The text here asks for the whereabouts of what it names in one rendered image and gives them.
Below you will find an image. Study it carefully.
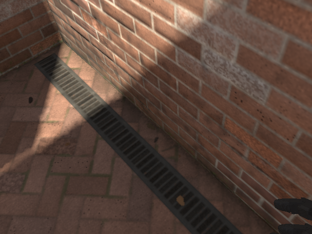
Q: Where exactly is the right robot hand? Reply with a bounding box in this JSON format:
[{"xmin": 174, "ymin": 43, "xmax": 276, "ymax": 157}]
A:
[{"xmin": 270, "ymin": 197, "xmax": 312, "ymax": 234}]

